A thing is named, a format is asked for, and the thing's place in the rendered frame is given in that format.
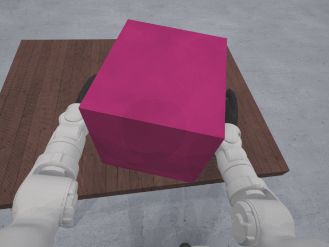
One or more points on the right robot hand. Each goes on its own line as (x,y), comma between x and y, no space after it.
(231,109)

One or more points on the left robot upper arm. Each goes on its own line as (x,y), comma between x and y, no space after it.
(45,203)

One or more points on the left robot hand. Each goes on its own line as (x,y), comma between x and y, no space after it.
(85,88)

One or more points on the carton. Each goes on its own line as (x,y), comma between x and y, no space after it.
(157,104)

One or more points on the table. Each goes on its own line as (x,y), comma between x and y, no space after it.
(46,76)

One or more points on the left robot forearm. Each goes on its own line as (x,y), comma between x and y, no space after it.
(64,150)

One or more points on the right robot forearm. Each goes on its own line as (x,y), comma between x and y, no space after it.
(237,172)

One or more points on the right robot upper arm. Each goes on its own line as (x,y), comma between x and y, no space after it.
(266,223)

